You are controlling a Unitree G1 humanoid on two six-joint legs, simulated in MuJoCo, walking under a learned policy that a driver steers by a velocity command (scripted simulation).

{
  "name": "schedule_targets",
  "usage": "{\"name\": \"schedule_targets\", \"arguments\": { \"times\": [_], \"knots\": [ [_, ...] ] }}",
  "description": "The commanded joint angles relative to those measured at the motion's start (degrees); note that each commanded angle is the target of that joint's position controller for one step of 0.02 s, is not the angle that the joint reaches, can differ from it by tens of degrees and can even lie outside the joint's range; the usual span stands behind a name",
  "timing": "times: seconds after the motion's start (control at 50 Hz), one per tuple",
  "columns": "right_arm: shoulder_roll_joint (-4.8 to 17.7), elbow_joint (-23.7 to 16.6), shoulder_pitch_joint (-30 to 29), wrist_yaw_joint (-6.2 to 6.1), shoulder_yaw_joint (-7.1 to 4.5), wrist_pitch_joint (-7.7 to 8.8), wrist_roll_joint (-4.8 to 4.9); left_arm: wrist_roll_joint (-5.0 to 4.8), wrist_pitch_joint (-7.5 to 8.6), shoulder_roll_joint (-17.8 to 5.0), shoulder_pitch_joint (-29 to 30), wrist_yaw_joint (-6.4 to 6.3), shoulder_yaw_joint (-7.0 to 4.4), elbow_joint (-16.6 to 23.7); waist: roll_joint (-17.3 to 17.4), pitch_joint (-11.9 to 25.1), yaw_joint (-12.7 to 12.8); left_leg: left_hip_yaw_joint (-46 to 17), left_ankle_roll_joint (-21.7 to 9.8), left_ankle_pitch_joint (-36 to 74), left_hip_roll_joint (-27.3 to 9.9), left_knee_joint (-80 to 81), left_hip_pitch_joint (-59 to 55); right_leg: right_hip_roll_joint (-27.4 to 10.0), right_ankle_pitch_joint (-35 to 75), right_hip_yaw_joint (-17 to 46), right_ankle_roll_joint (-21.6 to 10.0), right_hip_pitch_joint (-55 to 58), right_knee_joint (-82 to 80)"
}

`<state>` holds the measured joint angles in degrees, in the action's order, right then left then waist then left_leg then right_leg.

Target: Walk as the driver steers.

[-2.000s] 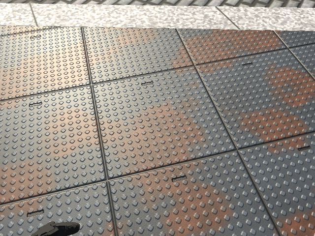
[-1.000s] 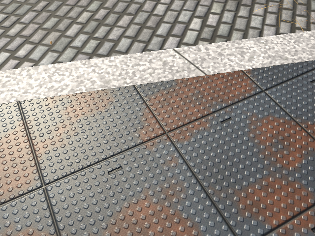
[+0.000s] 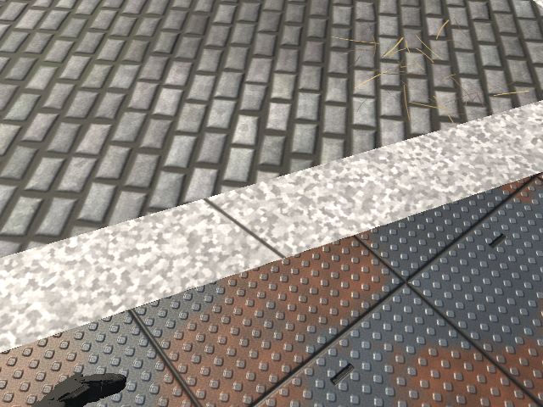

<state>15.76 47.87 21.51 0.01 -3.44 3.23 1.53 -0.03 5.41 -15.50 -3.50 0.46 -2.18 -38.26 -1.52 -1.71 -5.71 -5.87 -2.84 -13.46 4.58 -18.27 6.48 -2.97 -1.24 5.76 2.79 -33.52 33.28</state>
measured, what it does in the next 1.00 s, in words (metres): walks ahead, turning left: right foot, then left foot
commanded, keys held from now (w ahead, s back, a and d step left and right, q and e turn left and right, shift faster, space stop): w+q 0.18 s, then q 0.50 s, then no key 0.32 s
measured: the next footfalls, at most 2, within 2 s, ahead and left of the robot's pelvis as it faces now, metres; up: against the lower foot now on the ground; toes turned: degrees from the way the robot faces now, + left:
right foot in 0.10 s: +0.23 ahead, -0.14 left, +0.00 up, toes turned +8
left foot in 0.56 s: +0.35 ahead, +0.14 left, +0.00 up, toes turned +24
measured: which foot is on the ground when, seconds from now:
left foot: down 0.00-0.12, up 0.14-0.54, down 0.56-1.00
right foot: up 0.00-0.08, down 0.10-0.56, up 0.58-0.94, down 0.96-1.00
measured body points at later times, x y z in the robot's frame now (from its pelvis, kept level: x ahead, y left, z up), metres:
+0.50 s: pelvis +0.23 -0.02 -0.01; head +0.27 +0.01 +0.44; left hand +0.21 +0.29 -0.13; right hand +0.50 -0.20 -0.09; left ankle +0.32 +0.13 -0.72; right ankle +0.19 -0.15 -0.75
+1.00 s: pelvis +0.31 +0.00 -0.02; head +0.33 +0.00 +0.43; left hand +0.29 +0.30 -0.12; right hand +0.59 -0.14 -0.11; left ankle +0.31 +0.13 -0.74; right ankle +0.39 -0.11 -0.75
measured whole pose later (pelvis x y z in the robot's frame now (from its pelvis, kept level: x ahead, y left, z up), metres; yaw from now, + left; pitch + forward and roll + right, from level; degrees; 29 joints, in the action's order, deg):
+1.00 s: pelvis +0.31 +0.00 -0.02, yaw +30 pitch +1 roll +0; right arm 15.6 36.8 8.7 -0.4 -2.6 -1.8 -0.9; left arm 1.7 0.2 -15.3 -10.8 -0.2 -2.3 -44.3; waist 1.6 -0.8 -0.1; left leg -6.6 -0.9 -13.4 4.8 -32.6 22.0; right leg -0.8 -15.5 1.5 0.9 -17.9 32.6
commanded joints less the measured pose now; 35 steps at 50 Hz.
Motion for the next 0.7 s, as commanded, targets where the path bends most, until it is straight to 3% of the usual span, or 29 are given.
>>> {"name": "schedule_targets", "arguments": {
  "times": [0.02, 0.06, 0.08, 0.1, 0.12, 0.14, 0.16, 0.18, 0.2, 0.24, 0.28, 0.34, 0.4, 0.48, 0.52, 0.54, 0.56, 0.58, 0.6, 0.62, 0.64, 0.66, 0.7],
  "knots": [
    [10.2, -3.7, -0.1, -0.70, -2.59, 0.06, 0.43, -0.63, 1.32, -5.4, 3.9, 0.33, -1.60, 4.8, 6.7, 1.3, 2.0, -12.7, -8.1, 6.7, -13.4, 3.0, 4.9, 2.7, 2.1, -1.2, -0.1, 9.5, -4.6],
    [10.2, -4.0, -0.7, -0.88, -2.73, -0.32, 0.21, -0.82, 1.75, -6.8, 1.4, 0.33, -2.32, 4.3, 7.8, 1.8, 4.3, -14.9, -6.7, 5.9, -13.7, -0.9, 4.3, 2.5, -1.0, -1.4, -1.7, 14.2, -6.9],
    [9.0, -4.3, -1.0, -0.88, -2.38, -0.42, -0.01, -0.64, 1.90, -7.8, -2.6, 0.10, -2.98, 3.2, 7.7, 3.4, 6.5, -14.5, -5.4, 6.8, -12.0, -4.7, 5.4, 2.2, -2.2, -2.0, -3.1, 20.3, -8.7],
    [6.5, -5.1, -1.4, -0.67, -1.47, -0.25, -0.50, 0.13, 2.11, -9.9, -9.0, -0.34, -3.86, 2.3, 5.8, 8.4, 9.8, -11.9, -3.5, 6.1, -8.8, -14.7, 9.1, -2.4, -4.0, 1.5, -5.7, 30.9, -8.2],
    [2.4, -6.7, 0.1, -0.74, -0.28, 0.08, -1.38, 0.78, 1.72, -13.7, -17.1, -0.87, -4.79, 1.5, -4.2, 16.3, 11.8, -4.8, -0.5, -7.3, -3.1, -32.7, 20.5, -13.8, -8.3, 14.7, -9.7, 46.6, -8.6],
    [2.6, -8.8, 5.2, -0.70, 0.08, 0.69, 0.42, 0.70, 0.80, -15.7, -19.5, -0.26, -5.28, -0.3, -20.9, 19.5, 9.0, -1.1, 0.9, -22.2, -1.3, -47.2, 35.5, -22.8, -22.1, 38.2, -16.6, 53.0, -14.6],
    [7.9, -7.3, 3.7, -0.85, -1.20, 0.47, 1.10, 0.17, 0.74, -10.2, -16.7, -0.07, -3.99, 0.6, -11.7, 12.9, 9.8, -3.5, 1.5, -17.9, -5.1, -53.4, 39.6, -20.5, -28.9, 35.6, -15.5, 48.0, -16.6],
    [9.2, -7.9, -1.0, -0.67, -1.67, 0.14, 0.72, 0.03, 0.58, -7.6, -14.4, -0.18, -3.22, 0.7, -7.0, 7.1, 10.2, -2.2, 1.7, -12.9, -6.7, -54.1, 40.0, -17.8, -24.4, 25.3, -13.6, 41.9, -16.8],
    [8.4, -8.1, -3.0, -0.74, -1.79, -0.23, 0.19, 0.73, 0.49, -6.6, -11.0, -0.07, -2.73, 0.8, -3.2, 4.0, 8.7, -1.4, 2.4, -9.2, -8.0, -52.8, 37.3, -15.3, -12.8, 18.5, -12.8, 35.6, -17.7],
    [7.2, -8.7, -3.3, -0.55, -2.27, -1.36, -0.28, 1.22, 0.56, -5.1, -7.1, -0.07, -2.30, 0.4, -4.7, 1.4, 5.8, -0.7, 3.6, -7.6, -9.7, -49.3, 32.6, -12.6, 9.9, 7.8, -12.5, 28.4, -17.8],
    [5.1, -9.8, -3.6, -0.40, -1.93, -2.40, -0.38, 0.87, 0.84, -6.0, -6.1, -0.18, -2.81, -0.5, -5.2, 1.9, 4.8, 1.4, 5.0, -6.3, -9.4, -46.1, 31.0, -11.8, 22.5, 1.5, -13.5, 26.1, -18.2],
    [3.3, -11.8, -6.7, 0.19, -1.17, -3.05, -0.68, 0.46, -0.03, -8.5, -5.0, -1.15, -3.76, -1.6, -4.4, 2.9, 5.0, 3.3, 5.7, 1.7, -9.7, -35.8, 29.3, -11.6, 25.2, -4.7, -14.0, 25.9, -19.1],
    [3.5, -13.1, -10.3, 1.54, -1.06, -2.97, -0.87, -0.09, -1.22, -9.6, -4.8, -1.90, -4.03, -2.5, -3.8, 4.0, 6.2, 5.5, 4.6, 10.5, -8.7, -25.7, 23.7, -10.8, 23.2, -9.9, -12.8, 25.9, -18.6],
    [6.0, -15.8, -13.3, 2.91, -2.20, -3.51, -1.06, -1.79, -2.06, -11.7, -5.3, -1.84, -4.76, -3.6, -3.9, 4.1, 6.2, 6.8, 1.8, 7.0, -7.4, -18.6, 20.9, -12.8, 21.9, -11.2, -11.0, 29.6, -12.9],
    [7.7, -15.6, -9.6, 2.87, -3.31, -3.73, -1.26, -2.68, -2.45, -12.0, -4.4, -1.94, -5.03, -3.6, -3.2, 5.7, 3.6, 9.1, -0.7, 7.4, -4.6, -12.5, 14.3, -11.5, 25.8, -13.0, -8.9, 29.6, -3.9],
    [10.2, -14.2, -4.4, 2.15, -4.60, -3.67, -1.44, -2.28, -2.52, -10.4, -6.3, -1.82, -4.60, -4.0, 0.0, 8.5, 1.6, 9.1, -2.8, 14.1, -2.5, -8.4, 5.5, -8.1, 22.7, -14.8, -6.6, 26.7, 5.9],
    [16.5, -14.8, -0.7, 0.60, -6.12, -3.81, -1.61, 0.35, -2.40, -8.0, -9.2, -1.45, -3.55, -3.0, 12.1, 12.8, 1.3, -6.7, -7.9, 41.6, -14.2, -8.5, -8.1, -3.5, -1.3, -16.4, -2.0, 13.7, 23.2],
    [19.0, -17.1, -3.5, 0.17, -5.37, -3.49, -2.76, 2.84, -2.46, -4.6, -12.6, -0.88, -2.07, -1.9, 19.4, 18.9, 5.7, -28.2, -20.0, 56.2, -26.5, -9.3, -17.4, 5.6, -42.0, -9.1, 1.2, -1.0, 39.6],
    [15.9, -18.0, -4.2, 0.81, -4.62, -3.26, -2.24, 1.02, -2.68, -8.5, -11.5, -0.41, -2.66, -2.5, 11.5, 24.4, 2.6, -27.5, -22.5, 46.2, -26.5, -6.5, -17.4, 4.0, -39.3, -0.4, 1.4, -3.1, 45.0],
    [13.9, -17.9, -7.4, 1.10, -4.27, -3.01, -1.93, -0.87, -3.01, -10.1, -8.2, -0.46, -2.91, -1.6, 8.8, 18.9, 3.2, -23.7, -19.8, 31.4, -23.8, -4.0, -11.2, 2.5, -33.7, -0.7, 0.5, -5.9, 43.2],
    [11.9, -17.7, -10.2, 0.81, -3.80, -3.17, -0.83, -0.47, -3.59, -9.9, -6.6, -1.20, -3.10, -2.1, 4.6, 13.0, 4.3, -19.0, -15.1, 21.4, -19.5, -2.5, -4.9, 0.4, -29.4, -0.7, 0.3, -5.7, 38.6],
    [10.5, -17.9, -12.4, 0.29, -3.25, -3.76, -0.51, 0.16, -4.33, -9.9, -5.4, -1.96, -3.24, -2.2, 4.6, 9.8, 5.3, -16.2, -12.6, 16.2, -17.0, -1.4, 1.2, -0.3, -26.3, -0.9, 0.5, -3.7, 34.0],
    [10.6, -18.7, -14.7, -0.36, -3.11, -4.42, -1.87, 0.56, -5.06, -8.9, -7.1, -2.06, -3.08, -2.6, 7.2, 8.6, 7.2, -12.5, -11.4, 17.3, -14.1, -0.4, 9.1, 1.3, -22.5, -2.7, 1.4, 2.8, 29.4]
  ]
}}
Over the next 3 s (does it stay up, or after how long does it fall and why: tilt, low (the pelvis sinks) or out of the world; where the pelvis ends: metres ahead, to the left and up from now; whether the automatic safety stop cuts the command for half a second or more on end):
stays up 0.88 0.35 -0.02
